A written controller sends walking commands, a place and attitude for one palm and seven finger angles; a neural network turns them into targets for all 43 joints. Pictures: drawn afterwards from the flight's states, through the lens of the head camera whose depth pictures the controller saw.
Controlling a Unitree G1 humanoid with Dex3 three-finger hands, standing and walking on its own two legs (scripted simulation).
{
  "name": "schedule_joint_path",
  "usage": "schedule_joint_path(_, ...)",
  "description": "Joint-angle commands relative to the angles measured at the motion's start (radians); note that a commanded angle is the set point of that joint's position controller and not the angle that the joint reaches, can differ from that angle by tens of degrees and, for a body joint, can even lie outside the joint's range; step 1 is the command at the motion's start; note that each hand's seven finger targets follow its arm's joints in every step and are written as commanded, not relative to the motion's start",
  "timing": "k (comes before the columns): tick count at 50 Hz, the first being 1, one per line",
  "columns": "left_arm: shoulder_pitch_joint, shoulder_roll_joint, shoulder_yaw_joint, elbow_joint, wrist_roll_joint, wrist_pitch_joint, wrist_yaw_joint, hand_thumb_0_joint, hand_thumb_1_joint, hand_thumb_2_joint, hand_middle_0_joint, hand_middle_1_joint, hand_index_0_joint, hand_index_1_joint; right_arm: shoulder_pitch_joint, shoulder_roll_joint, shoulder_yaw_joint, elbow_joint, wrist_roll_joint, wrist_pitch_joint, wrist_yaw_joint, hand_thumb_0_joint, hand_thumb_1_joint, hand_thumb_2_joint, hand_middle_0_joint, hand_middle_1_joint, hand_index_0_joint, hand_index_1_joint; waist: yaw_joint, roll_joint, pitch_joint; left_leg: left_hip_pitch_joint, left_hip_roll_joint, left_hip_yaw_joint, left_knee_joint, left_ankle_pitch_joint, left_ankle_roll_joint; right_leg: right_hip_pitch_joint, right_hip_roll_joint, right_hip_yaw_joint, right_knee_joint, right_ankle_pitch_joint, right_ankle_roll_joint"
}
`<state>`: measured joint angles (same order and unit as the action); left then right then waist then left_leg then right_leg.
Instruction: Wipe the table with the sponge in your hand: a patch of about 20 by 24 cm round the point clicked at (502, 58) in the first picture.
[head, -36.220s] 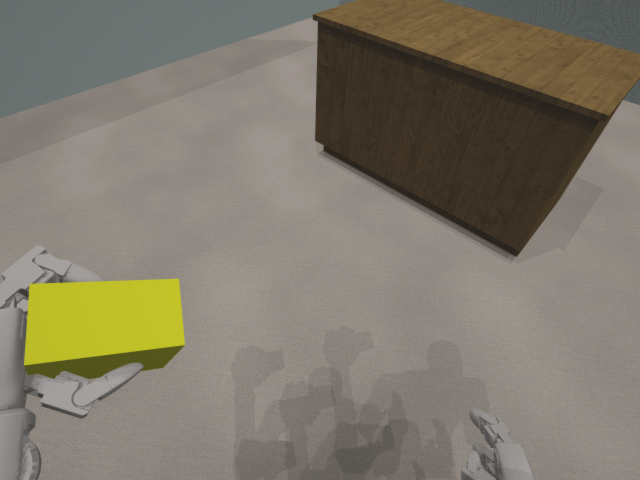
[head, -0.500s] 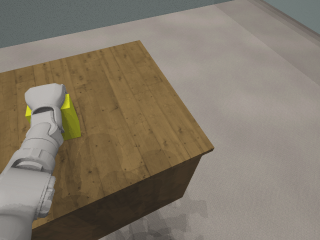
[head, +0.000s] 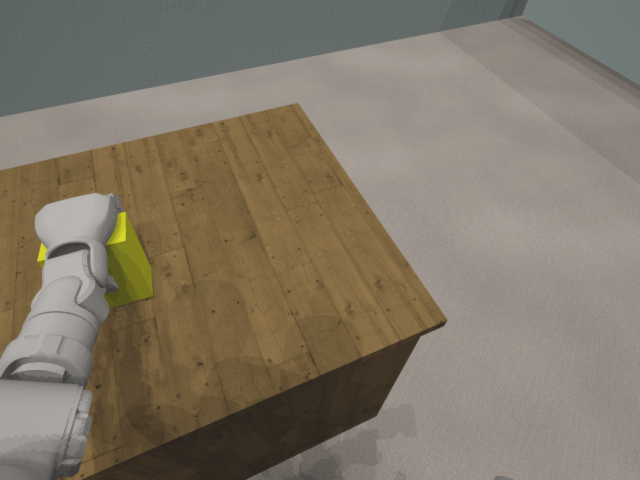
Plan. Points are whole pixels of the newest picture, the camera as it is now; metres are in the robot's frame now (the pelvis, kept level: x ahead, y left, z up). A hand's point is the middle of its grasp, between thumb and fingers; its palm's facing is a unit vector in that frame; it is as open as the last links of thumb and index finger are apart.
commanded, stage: slide back across to the first lane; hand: left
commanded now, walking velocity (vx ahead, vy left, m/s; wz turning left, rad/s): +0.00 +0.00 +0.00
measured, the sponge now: (106, 273) +0.39 +0.33 -0.01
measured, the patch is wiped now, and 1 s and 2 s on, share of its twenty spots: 1.00 1.00 1.00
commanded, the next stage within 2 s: wipe back along the first lane in 0.12 s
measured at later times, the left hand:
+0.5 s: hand (72, 273) +0.36 +0.34 +0.03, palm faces -0.10 -0.02 -0.99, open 10.3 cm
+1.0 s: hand (76, 303) +0.32 +0.32 +0.03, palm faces -0.06 -0.04 -1.00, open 10.3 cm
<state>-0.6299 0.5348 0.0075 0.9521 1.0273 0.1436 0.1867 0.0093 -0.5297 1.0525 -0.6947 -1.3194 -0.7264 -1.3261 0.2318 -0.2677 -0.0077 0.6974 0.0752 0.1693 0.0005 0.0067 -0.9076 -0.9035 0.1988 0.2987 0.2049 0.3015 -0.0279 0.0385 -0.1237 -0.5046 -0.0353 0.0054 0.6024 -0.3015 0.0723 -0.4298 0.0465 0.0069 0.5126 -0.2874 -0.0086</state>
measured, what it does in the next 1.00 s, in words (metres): stands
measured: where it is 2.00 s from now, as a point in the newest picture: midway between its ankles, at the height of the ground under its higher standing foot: outside the picture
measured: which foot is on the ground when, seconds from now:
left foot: down 0.00-1.00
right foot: down 0.00-1.00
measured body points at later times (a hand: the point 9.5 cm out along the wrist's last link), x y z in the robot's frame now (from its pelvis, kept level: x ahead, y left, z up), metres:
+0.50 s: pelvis +0.00 +0.00 +0.00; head +0.04 +0.00 +0.45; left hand +0.36 +0.34 +0.09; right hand +0.12 -0.26 -0.12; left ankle -0.01 +0.07 -0.73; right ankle -0.03 -0.12 -0.73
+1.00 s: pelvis +0.00 -0.01 +0.00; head +0.02 -0.01 +0.45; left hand +0.32 +0.32 +0.09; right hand +0.16 -0.25 -0.11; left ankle -0.01 +0.07 -0.73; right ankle -0.03 -0.12 -0.73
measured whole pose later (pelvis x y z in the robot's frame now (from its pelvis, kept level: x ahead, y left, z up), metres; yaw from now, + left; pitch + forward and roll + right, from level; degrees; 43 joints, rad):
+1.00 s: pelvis +0.00 -0.01 +0.00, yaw +1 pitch +8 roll -2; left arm -0.29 0.49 -0.03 0.58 0.98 0.19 0.19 0.00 -0.50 1.05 -0.66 -1.34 -0.69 -1.35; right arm 0.16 -0.27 0.01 0.65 0.09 0.18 -0.01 0.01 -0.91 -0.90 0.20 0.30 0.20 0.30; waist 0.03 0.05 -0.11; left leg -0.42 -0.04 -0.01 0.58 -0.29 0.06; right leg -0.34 0.04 -0.01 0.49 -0.29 -0.02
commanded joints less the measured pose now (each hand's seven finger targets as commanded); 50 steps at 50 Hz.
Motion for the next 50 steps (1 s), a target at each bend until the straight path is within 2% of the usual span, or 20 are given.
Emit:
schedule_joint_path(1,-0.267,0.303,0.048,-0.124,0.039,-0.006,-0.001,0.0,0.1,1.3,-1.2,-1.6,-1.2,-1.6,0.01,-0.169,-0.061,-0.089,-0.002,-0.022,-0.016,0.0,-0.9,-0.9,0.2,0.3,0.2,0.3,0.018,0.025,-0.266,0.262,0.035,-0.069,-0.04,0.425,-0.03,0.057,0.014,-0.019,-0.029,0.309,-0.071)
schedule_joint_path(4,-0.227,0.31,0.075,-0.161,0.029,-0.032,-0.006,0.0,0.1,1.3,-1.2,-1.6,-1.2,-1.6,-0.004,-0.166,-0.063,-0.097,-0.004,-0.021,-0.017,0.0,-0.9,-0.9,0.2,0.3,0.2,0.3,0.035,0.036,-0.296,0.277,0.035,-0.069,-0.034,0.498,-0.036,0.081,0.011,-0.013,-0.026,0.363,-0.077)
schedule_joint_path(6,-0.209,0.312,0.066,-0.158,0.036,-0.039,-0.007,0.0,0.1,1.3,-1.2,-1.6,-1.2,-1.6,0.006,-0.169,-0.066,-0.093,-0.006,-0.016,-0.016,0.0,-0.9,-0.9,0.2,0.3,0.2,0.3,0.026,0.021,-0.288,0.276,0.032,-0.065,-0.023,0.502,-0.035,0.078,0.013,-0.016,-0.024,0.371,-0.072)
schedule_joint_path(9,-0.213,0.311,0.071,-0.198,0.04,-0.053,-0.009,0.0,0.1,1.3,-1.2,-1.6,-1.2,-1.6,-0.012,-0.166,-0.066,-0.101,-0.005,-0.015,-0.015,0.0,-0.9,-0.9,0.2,0.3,0.2,0.3,0.038,0.075,-0.289,0.294,0.035,-0.078,-0.026,0.549,-0.046,0.062,0.012,-0.017,-0.021,0.365,-0.081)
schedule_joint_path(11,-0.185,0.297,0.058,-0.198,0.038,-0.054,-0.008,0.0,0.1,1.3,-1.2,-1.6,-1.2,-1.6,-0.001,-0.169,-0.07,-0.099,-0.009,-0.013,-0.013,0.0,-0.9,-0.9,0.2,0.3,0.2,0.3,0.028,0.047,-0.288,0.297,0.034,-0.074,-0.014,0.538,-0.043,0.06,0.015,-0.02,-0.021,0.365,-0.075)
schedule_joint_path(13,-0.125,0.251,0.035,-0.212,0.023,-0.051,-0.009,0.0,0.1,1.3,-1.2,-1.6,-1.2,-1.6,-0.01,-0.163,-0.071,-0.106,-0.005,-0.014,-0.01,0.0,-0.9,-0.9,0.2,0.3,0.2,0.3,0.03,0.043,-0.287,0.295,0.032,-0.071,-0.014,0.532,-0.042,0.068,0.015,-0.02,-0.024,0.37,-0.074)
schedule_joint_path(15,-0.094,0.247,0.045,-0.234,0.009,-0.053,-0.013,0.0,0.1,1.3,-1.2,-1.6,-1.2,-1.6,-0.012,-0.167,-0.074,-0.105,-0.005,-0.011,-0.009,0.0,-0.9,-0.9,0.2,0.3,0.2,0.3,0.035,0.024,-0.296,0.31,0.038,-0.082,-0.012,0.562,-0.044,0.071,0.016,-0.02,-0.022,0.377,-0.075)
schedule_joint_path(16,-0.08,0.212,0.018,-0.245,0.002,-0.048,-0.014,0.0,0.1,1.3,-1.2,-1.6,-1.2,-1.6,-0.017,-0.163,-0.073,-0.111,-0.003,-0.011,-0.008,0.0,-0.9,-0.9,0.2,0.3,0.2,0.3,0.028,0.018,-0.288,0.303,0.037,-0.078,-0.015,0.538,-0.042,0.069,0.015,-0.021,-0.026,0.366,-0.071)
schedule_joint_path(18,-0.067,0.234,0.035,-0.226,0.0,-0.036,-0.012,0.0,0.1,1.3,-1.2,-1.6,-1.2,-1.6,-0.025,-0.168,-0.068,-0.108,-0.001,-0.006,-0.009,0.0,-0.9,-0.9,0.2,0.3,0.2,0.3,0.029,-0.01,-0.247,0.262,0.03,-0.076,-0.031,0.462,-0.039,0.076,0.015,-0.021,-0.034,0.337,-0.073)
schedule_joint_path(20,-0.065,0.236,0.037,-0.238,-0.003,-0.033,-0.014,0.0,0.1,1.3,-1.2,-1.6,-1.2,-1.6,-0.03,-0.169,-0.068,-0.106,-0.001,-0.007,-0.012,0.0,-0.9,-0.9,0.2,0.3,0.2,0.3,0.033,-0.001,-0.25,0.267,0.029,-0.074,-0.032,0.456,-0.035,0.08,0.013,-0.018,-0.033,0.338,-0.076)
schedule_joint_path(23,-0.03,0.183,-0.004,-0.254,-0.008,-0.021,-0.017,0.0,0.1,1.3,-1.2,-1.6,-1.2,-1.6,-0.045,-0.161,-0.063,-0.116,0.003,-0.005,-0.009,0.0,-0.9,-0.9,0.2,0.3,0.2,0.3,0.034,0.005,-0.23,0.261,0.027,-0.078,-0.044,0.425,-0.04,0.073,0.014,-0.023,-0.038,0.301,-0.077)
schedule_joint_path(25,0.022,0.183,0.015,-0.28,-0.019,-0.022,-0.019,0.0,0.1,1.3,-1.2,-1.6,-1.2,-1.6,-0.049,-0.162,-0.066,-0.122,0.002,-0.007,-0.008,0.0,-0.9,-0.9,0.2,0.3,0.2,0.3,0.049,0.018,-0.244,0.28,0.032,-0.085,-0.04,0.46,-0.042,0.081,0.015,-0.023,-0.033,0.311,-0.08)
schedule_joint_path(29,0.081,0.14,0.005,-0.313,-0.037,-0.009,-0.016,0.0,0.1,1.3,-1.2,-1.6,-1.2,-1.6,-0.08,-0.156,-0.06,-0.136,0.006,-0.009,-0.007,0.0,-0.9,-0.9,0.2,0.3,0.2,0.3,0.053,-0.02,-0.205,0.25,0.032,-0.091,-0.059,0.406,-0.043,0.083,0.015,-0.019,-0.042,0.278,-0.08)
schedule_joint_path(31,0.078,0.117,-0.026,-0.302,-0.029,0.008,-0.014,0.0,0.1,1.3,-1.2,-1.6,-1.2,-1.6,-0.076,-0.155,-0.059,-0.133,0.006,-0.009,-0.006,0.0,-0.9,-0.9,0.2,0.3,0.2,0.3,0.041,-0.041,-0.169,0.238,0.03,-0.089,-0.062,0.348,-0.041,0.058,0.016,-0.027,-0.045,0.234,-0.075)
schedule_joint_path(34,0.107,0.099,-0.023,-0.345,-0.039,0.02,-0.011,0.0,0.1,1.3,-1.2,-1.6,-1.2,-1.6,-0.104,-0.15,-0.056,-0.145,0.008,-0.013,-0.008,0.0,-0.9,-0.9,0.2,0.3,0.2,0.3,0.059,-0.01,-0.189,0.249,0.029,-0.092,-0.069,0.361,-0.043,0.078,0.015,-0.018,-0.043,0.244,-0.082)
schedule_joint_path(35,0.136,0.107,-0.017,-0.339,-0.038,0.024,-0.007,0.0,0.1,1.3,-1.2,-1.6,-1.2,-1.6,-0.093,-0.151,-0.058,-0.14,0.005,-0.013,-0.008,0.0,-0.9,-0.9,0.2,0.3,0.2,0.3,0.059,-0.026,-0.191,0.253,0.029,-0.091,-0.062,0.366,-0.044,0.083,0.016,-0.024,-0.037,0.248,-0.08)
schedule_joint_path(36,0.149,0.077,-0.045,-0.341,-0.04,0.03,-0.008,0.0,0.1,1.3,-1.2,-1.6,-1.2,-1.6,-0.099,-0.147,-0.054,-0.147,0.007,-0.014,-0.007,0.0,-0.9,-0.9,0.2,0.3,0.2,0.3,0.053,-0.036,-0.181,0.241,0.026,-0.085,-0.064,0.346,-0.041,0.083,0.016,-0.024,-0.041,0.245,-0.077)
schedule_joint_path(43,0.205,0.11,-0.013,-0.363,-0.048,0.056,-0.015,0.0,0.1,1.3,-1.2,-1.6,-1.2,-1.6,-0.127,-0.145,-0.042,-0.157,0.012,-0.018,-0.014,0.0,-0.9,-0.9,0.2,0.3,0.2,0.3,0.064,-0.058,-0.151,0.209,0.013,-0.07,-0.079,0.295,-0.028,0.13,0.01,-0.008,-0.058,0.256,-0.075)
schedule_joint_path(44,0.206,0.12,0.002,-0.4,-0.052,0.051,-0.021,0.0,0.1,1.3,-1.2,-1.6,-1.2,-1.6,-0.144,-0.145,-0.04,-0.166,0.013,-0.02,-0.014,0.0,-0.9,-0.9,0.2,0.3,0.2,0.3,0.073,-0.031,-0.163,0.212,0.013,-0.074,-0.083,0.309,-0.028,0.147,0.008,-0.003,-0.055,0.27,-0.079)
schedule_joint_path(50,0.259,0.118,0.0,-0.441,-0.057,0.061,-0.03,0.0,0.1,1.3,-1.2,-1.6,-1.2,-1.6,-0.151,-0.143,-0.037,-0.174,0.011,-0.027,-0.017,0.0,-0.9,-0.9,0.2,0.3,0.2,0.3,0.073,-0.03,-0.132,0.219,0.01,-0.069,-0.089,0.294,-0.024,0.153,0.01,-0.006,-0.065,0.261,-0.076)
